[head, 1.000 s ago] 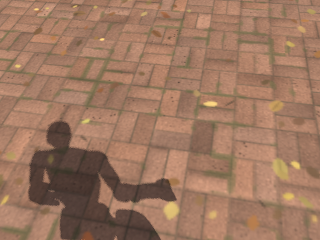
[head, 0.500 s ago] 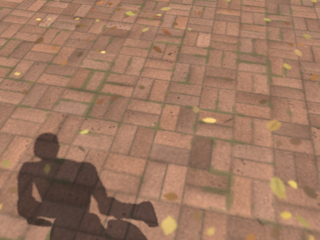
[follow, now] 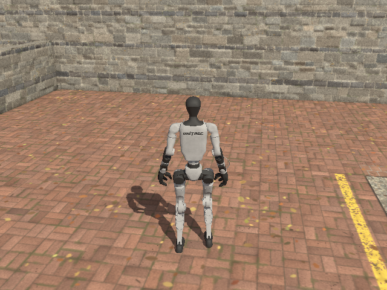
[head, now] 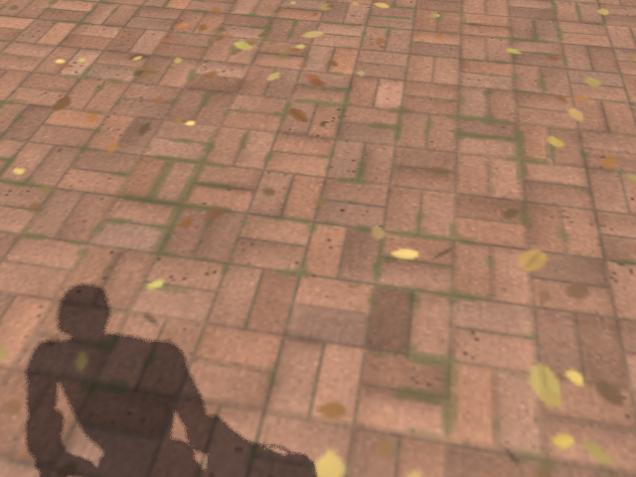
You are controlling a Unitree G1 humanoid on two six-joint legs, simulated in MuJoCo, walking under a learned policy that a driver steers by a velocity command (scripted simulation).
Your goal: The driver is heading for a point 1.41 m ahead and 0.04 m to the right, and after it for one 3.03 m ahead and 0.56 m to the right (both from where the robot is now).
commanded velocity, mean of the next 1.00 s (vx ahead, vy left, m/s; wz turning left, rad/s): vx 0.84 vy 0.00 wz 0.00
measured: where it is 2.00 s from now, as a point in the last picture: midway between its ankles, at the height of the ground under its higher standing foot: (340, 143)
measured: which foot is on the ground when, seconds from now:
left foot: down 0.00-0.18, up 0.20-0.64, down 0.66-1.00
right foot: up 0.00-0.18, down 0.20-0.66, up 0.68-1.00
